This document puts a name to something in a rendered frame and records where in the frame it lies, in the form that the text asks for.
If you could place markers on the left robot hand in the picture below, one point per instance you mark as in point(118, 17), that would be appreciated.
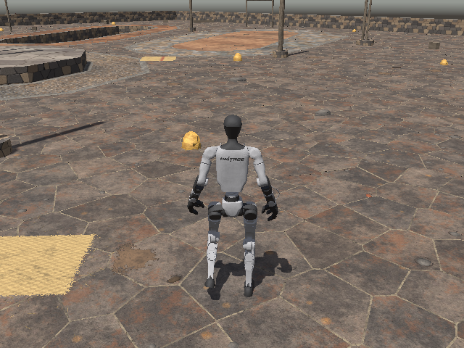
point(190, 205)

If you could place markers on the left robot foot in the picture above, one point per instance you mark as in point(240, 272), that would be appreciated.
point(210, 283)

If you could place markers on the left robot forearm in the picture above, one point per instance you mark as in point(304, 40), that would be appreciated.
point(196, 191)

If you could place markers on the right robot forearm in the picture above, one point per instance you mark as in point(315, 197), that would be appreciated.
point(268, 194)

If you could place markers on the right robot upper arm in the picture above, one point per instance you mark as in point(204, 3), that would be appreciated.
point(259, 166)

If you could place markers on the right robot hand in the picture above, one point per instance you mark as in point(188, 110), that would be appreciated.
point(273, 210)

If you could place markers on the robot right shin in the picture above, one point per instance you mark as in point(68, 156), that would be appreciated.
point(249, 263)

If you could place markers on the left robot upper arm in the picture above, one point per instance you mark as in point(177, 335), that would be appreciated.
point(209, 153)

